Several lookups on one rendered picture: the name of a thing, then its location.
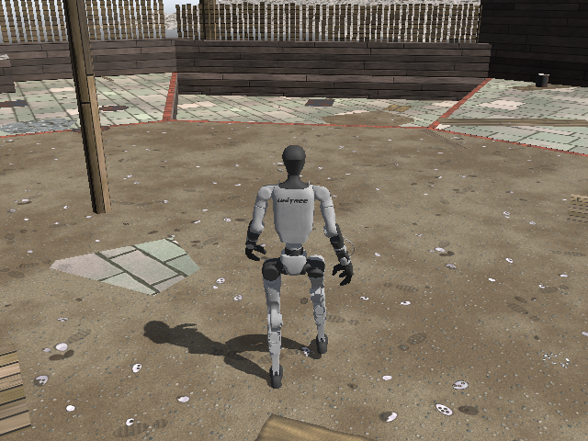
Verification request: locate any right robot forearm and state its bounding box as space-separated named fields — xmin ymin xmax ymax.
xmin=330 ymin=223 xmax=351 ymax=266

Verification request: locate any right robot hand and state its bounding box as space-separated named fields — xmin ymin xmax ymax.
xmin=332 ymin=261 xmax=354 ymax=286

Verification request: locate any robot right shin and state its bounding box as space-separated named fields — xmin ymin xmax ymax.
xmin=313 ymin=288 xmax=326 ymax=342

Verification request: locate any left robot hand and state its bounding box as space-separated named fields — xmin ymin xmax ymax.
xmin=245 ymin=245 xmax=266 ymax=261

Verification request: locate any right robot upper arm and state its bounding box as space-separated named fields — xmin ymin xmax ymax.
xmin=312 ymin=185 xmax=338 ymax=238

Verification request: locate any left robot forearm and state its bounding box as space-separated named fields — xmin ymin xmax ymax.
xmin=245 ymin=220 xmax=260 ymax=249

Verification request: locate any left robot upper arm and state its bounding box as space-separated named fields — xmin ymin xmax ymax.
xmin=250 ymin=185 xmax=275 ymax=234

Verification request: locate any robot left shin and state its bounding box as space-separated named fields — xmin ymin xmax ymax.
xmin=267 ymin=313 xmax=281 ymax=376

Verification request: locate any robot shin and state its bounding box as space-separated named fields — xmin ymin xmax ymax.
xmin=267 ymin=313 xmax=281 ymax=376
xmin=313 ymin=288 xmax=326 ymax=342

